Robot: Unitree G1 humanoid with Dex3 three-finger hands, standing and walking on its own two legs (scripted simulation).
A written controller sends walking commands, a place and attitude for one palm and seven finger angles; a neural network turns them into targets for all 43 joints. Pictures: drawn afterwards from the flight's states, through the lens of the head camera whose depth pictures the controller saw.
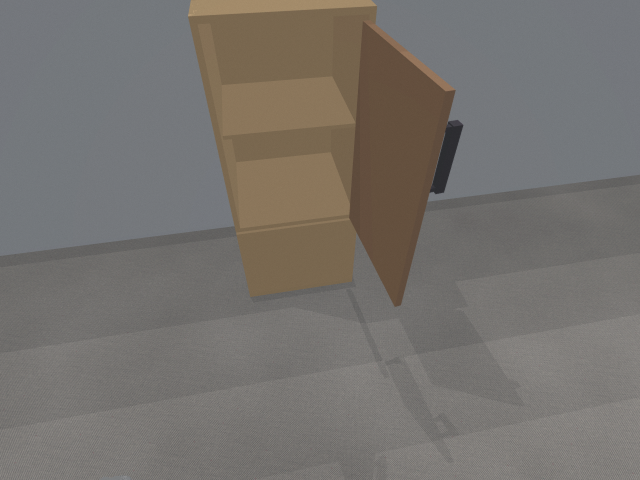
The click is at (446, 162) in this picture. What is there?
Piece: cupboard door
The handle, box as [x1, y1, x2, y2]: [430, 120, 462, 193]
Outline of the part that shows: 458,120 448,121 446,126 446,132 430,192 433,191 435,193 443,192 462,127 462,124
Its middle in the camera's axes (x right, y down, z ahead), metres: +0.23 -0.15 +0.77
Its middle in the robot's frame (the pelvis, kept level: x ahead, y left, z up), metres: +0.69 -0.19 +0.04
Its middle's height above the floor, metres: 0.81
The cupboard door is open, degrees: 96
